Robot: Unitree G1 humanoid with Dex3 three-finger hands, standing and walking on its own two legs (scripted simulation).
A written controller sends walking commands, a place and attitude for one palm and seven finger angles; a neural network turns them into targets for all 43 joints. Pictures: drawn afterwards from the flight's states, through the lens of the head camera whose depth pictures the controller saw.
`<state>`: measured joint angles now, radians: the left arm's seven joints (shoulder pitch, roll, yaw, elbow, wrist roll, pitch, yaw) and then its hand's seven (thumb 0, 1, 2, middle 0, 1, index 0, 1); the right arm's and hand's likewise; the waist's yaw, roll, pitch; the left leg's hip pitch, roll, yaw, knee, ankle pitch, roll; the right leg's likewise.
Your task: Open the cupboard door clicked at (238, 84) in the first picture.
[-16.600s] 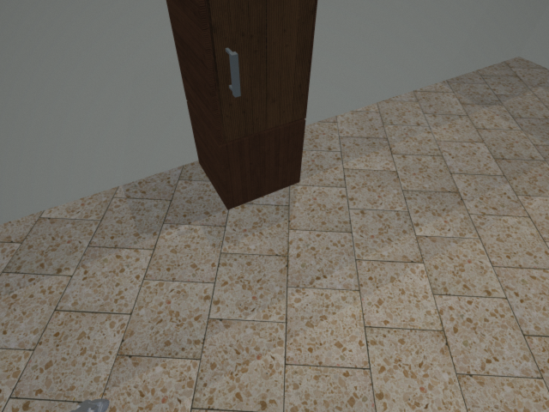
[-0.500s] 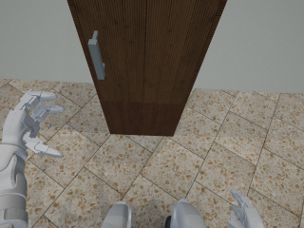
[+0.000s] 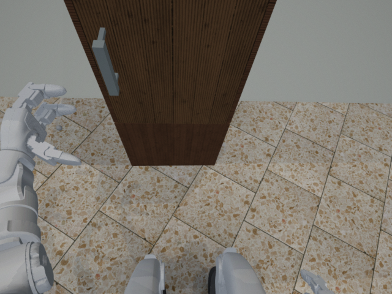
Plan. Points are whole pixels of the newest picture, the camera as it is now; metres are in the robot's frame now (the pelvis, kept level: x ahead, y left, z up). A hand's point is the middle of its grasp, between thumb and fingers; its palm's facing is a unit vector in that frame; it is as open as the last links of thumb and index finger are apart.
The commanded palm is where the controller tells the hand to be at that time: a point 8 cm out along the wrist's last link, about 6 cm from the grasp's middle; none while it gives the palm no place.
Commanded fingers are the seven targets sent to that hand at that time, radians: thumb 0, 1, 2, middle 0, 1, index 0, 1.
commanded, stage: move the hooked fingers beside the handle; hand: left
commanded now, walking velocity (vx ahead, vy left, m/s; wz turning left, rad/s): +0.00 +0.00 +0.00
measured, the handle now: (108, 64) +0.59 +0.20 +0.04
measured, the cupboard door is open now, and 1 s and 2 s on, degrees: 0 0 0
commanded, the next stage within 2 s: slide the fingers in behind the handle in 1.54 s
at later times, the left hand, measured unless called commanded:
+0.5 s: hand (70, 95) +0.50 +0.27 +0.04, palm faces +0.01 -1.00 -0.01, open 14.0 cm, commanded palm +0.49 +0.31 +0.04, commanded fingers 0.00 -0.50 0.30 -0.30 -1.20 -0.30 -1.20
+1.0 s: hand (79, 83) +0.54 +0.26 +0.03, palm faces +0.02 -1.00 -0.03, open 14.0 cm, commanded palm +0.52 +0.29 +0.04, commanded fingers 0.00 -0.50 0.30 -0.30 -1.20 -0.30 -1.20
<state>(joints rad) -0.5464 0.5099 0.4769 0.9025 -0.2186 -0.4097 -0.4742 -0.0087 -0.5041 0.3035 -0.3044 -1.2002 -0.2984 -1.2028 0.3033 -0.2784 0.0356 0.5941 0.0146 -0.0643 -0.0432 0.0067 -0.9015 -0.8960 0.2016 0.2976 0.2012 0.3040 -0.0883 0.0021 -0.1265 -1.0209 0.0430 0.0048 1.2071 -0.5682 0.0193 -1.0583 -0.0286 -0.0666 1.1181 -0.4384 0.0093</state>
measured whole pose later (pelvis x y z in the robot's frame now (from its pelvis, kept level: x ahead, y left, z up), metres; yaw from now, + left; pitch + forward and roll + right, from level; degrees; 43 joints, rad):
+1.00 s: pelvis +0.00 +0.01 -0.02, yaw -3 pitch +30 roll -6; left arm -0.96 0.76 0.58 1.18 -0.05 -0.35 -0.43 -0.01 -0.50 0.30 -0.30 -1.20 -0.30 -1.20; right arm 0.37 -0.27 0.08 0.57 -0.03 0.10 0.00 0.00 -0.90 -0.90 0.20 0.30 0.20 0.30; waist -0.23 0.03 -0.10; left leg -1.23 0.07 -0.01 1.29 -0.59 0.03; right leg -1.25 0.00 -0.08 1.15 -0.43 0.02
